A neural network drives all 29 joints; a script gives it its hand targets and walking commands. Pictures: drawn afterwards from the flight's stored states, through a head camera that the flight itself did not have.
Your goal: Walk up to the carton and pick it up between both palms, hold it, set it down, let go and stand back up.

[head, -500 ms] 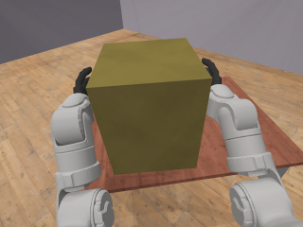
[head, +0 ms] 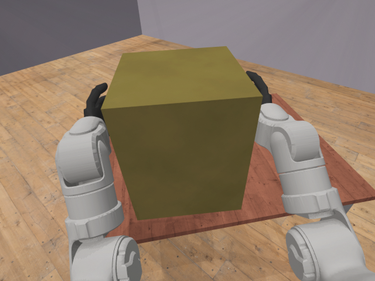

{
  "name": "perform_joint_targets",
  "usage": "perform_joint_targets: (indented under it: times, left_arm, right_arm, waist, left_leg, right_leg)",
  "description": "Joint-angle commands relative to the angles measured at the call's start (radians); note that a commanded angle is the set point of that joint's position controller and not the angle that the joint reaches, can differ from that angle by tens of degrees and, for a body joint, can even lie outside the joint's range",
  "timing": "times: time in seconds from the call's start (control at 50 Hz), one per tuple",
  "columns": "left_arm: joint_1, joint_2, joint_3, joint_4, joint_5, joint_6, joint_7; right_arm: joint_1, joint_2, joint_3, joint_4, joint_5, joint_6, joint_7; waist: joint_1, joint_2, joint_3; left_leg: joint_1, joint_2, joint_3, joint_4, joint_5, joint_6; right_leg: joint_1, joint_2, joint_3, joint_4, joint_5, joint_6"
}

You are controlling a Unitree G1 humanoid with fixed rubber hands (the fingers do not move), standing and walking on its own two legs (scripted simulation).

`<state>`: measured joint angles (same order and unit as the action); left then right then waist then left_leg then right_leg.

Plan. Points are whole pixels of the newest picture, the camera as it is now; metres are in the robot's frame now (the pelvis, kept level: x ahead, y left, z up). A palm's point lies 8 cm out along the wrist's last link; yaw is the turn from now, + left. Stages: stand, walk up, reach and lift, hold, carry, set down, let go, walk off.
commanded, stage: hold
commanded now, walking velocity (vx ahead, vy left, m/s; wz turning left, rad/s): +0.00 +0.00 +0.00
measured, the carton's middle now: (182, 132) +0.36 +0.01 +0.20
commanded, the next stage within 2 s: none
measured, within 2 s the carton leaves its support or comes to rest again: neither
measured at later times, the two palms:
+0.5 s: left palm (96, 121) +0.34 +0.16 +0.26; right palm (262, 108) +0.36 -0.14 +0.25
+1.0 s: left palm (95, 120) +0.34 +0.16 +0.26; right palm (260, 106) +0.36 -0.14 +0.25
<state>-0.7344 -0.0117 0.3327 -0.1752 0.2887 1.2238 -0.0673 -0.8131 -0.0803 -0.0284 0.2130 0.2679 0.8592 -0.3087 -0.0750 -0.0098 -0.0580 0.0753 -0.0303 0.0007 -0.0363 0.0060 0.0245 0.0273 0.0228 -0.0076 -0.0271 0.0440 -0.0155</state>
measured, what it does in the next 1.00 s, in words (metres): stands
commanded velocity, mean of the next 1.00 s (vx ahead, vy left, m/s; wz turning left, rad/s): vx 0.00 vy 0.00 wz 0.00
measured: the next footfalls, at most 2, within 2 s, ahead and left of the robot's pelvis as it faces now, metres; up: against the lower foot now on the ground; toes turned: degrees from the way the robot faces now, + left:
none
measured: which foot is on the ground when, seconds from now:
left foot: down 0.00-1.00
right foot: down 0.00-1.00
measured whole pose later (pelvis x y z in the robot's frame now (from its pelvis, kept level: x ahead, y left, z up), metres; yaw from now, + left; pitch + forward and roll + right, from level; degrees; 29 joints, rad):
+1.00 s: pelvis +0.00 +0.00 +0.00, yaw +0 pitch -5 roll +0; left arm -0.75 -0.02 0.36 -0.21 0.33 1.23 -0.11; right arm -0.83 -0.07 -0.02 0.19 0.25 0.84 -0.30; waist -0.08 0.00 -0.01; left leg 0.16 -0.03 -0.01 -0.09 0.02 0.02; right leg 0.11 0.03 -0.01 -0.07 0.05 -0.02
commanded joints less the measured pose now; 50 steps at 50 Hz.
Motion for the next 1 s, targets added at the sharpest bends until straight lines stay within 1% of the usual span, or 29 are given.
perform_joint_targets:
  times: [0.0, 0.06, 0.14, 0.2, 0.3, 0.46, 0.5, 0.58, 0.62, 0.72, 0.82, 0.98]
  left_arm:
    - [-0.722, -0.387, -0.436, -0.164, -0.215, -0.049, -0.162]
    - [-0.736, -0.393, -0.451, -0.185, -0.218, -0.047, -0.158]
    - [-0.714, -0.377, -0.443, -0.171, -0.211, -0.032, -0.158]
    - [-0.704, -0.361, -0.419, -0.156, -0.197, -0.022, -0.169]
    - [-0.697, -0.35, -0.386, -0.14, -0.173, -0.022, -0.191]
    - [-0.708, -0.35, -0.382, -0.171, -0.17, -0.038, -0.201]
    - [-0.715, -0.348, -0.38, -0.17, -0.169, -0.042, -0.197]
    - [-0.714, -0.353, -0.38, -0.16, -0.171, -0.052, -0.192]
    - [-0.718, -0.354, -0.389, -0.165, -0.174, -0.057, -0.189]
    - [-0.711, -0.355, -0.392, -0.165, -0.177, -0.062, -0.183]
    - [-0.691, -0.345, -0.383, -0.165, -0.175, -0.055, -0.189]
    - [-0.702, -0.332, -0.369, -0.16, -0.171, -0.049, -0.202]
  right_arm:
    - [-0.763, 0.419, 0.253, -0.289, 0.135, -0.075, 0.087]
    - [-0.779, 0.412, 0.254, -0.305, 0.137, -0.078, 0.094]
    - [-0.762, 0.382, 0.236, -0.285, 0.119, -0.074, 0.098]
    - [-0.743, 0.365, 0.215, -0.255, 0.103, -0.067, 0.101]
    - [-0.731, 0.354, 0.203, -0.232, 0.09, -0.066, 0.1]
    - [-0.751, 0.363, 0.226, -0.278, 0.097, -0.08, 0.102]
    - [-0.757, 0.366, 0.229, -0.285, 0.096, -0.084, 0.104]
    - [-0.761, 0.371, 0.23, -0.29, 0.092, -0.091, 0.106]
    - [-0.756, 0.38, 0.237, -0.288, 0.092, -0.095, 0.107]
    - [-0.753, 0.387, 0.252, -0.289, 0.094, -0.098, 0.102]
    - [-0.73, 0.386, 0.26, -0.28, 0.099, -0.092, 0.092]
    - [-0.74, 0.38, 0.242, -0.272, 0.098, -0.089, 0.079]
  waist:
    - [-0.008, 0.056, -0.433]
    - [-0.012, 0.077, -0.461]
    - [-0.019, 0.072, -0.433]
    - [-0.022, 0.061, -0.4]
    - [-0.021, 0.049, -0.37]
    - [-0.014, 0.042, -0.399]
    - [-0.007, 0.034, -0.4]
    - [-0.007, 0.035, -0.405]
    - [-0.007, 0.036, -0.414]
    - [-0.007, 0.032, -0.433]
    - [-0.002, 0.026, -0.4]
    - [-0.005, 0.036, -0.369]
  left_leg:
    - [0.054, 0.043, -0.023, 0.063, 0.29, -0.045]
    - [0.089, 0.045, -0.025, 0.068, 0.308, -0.052]
    - [0.108, 0.048, -0.026, 0.067, 0.315, -0.058]
    - [0.098, 0.046, -0.02, 0.053, 0.286, -0.058]
    - [0.077, 0.044, -0.018, 0.025, 0.259, -0.05]
    - [0.089, 0.043, -0.016, 0.012, 0.284, -0.045]
    - [0.092, 0.044, -0.017, 0.011, 0.27, -0.038]
    - [0.087, 0.044, -0.015, 0.008, 0.24, -0.033]
    - [0.091, 0.043, -0.016, 0.009, 0.247, -0.032]
    - [0.098, 0.038, -0.014, 0.013, 0.28, -0.031]
    - [0.083, 0.035, -0.015, 0.009, 0.279, -0.03]
    - [0.065, 0.033, -0.016, 0.005, 0.261, -0.032]
  right_leg:
    - [0.225, -0.023, 0.048, 0.073, 0.137, 0.061]
    - [0.219, -0.02, 0.047, 0.07, 0.132, 0.055]
    - [0.204, -0.015, 0.039, 0.054, 0.117, 0.055]
    - [0.216, -0.015, 0.038, 0.042, 0.099, 0.057]
    - [0.254, -0.016, 0.039, 0.038, 0.11, 0.066]
    - [0.286, -0.016, 0.036, 0.042, 0.14, 0.066]
    - [0.284, -0.016, 0.035, 0.044, 0.124, 0.068]
    - [0.279, -0.018, 0.038, 0.046, 0.106, 0.068]
    - [0.276, -0.018, 0.039, 0.046, 0.109, 0.068]
    - [0.297, -0.019, 0.042, 0.048, 0.152, 0.07]
    - [0.317, -0.022, 0.046, 0.05, 0.173, 0.072]
    - [0.328, -0.025, 0.046, 0.052, 0.165, 0.074]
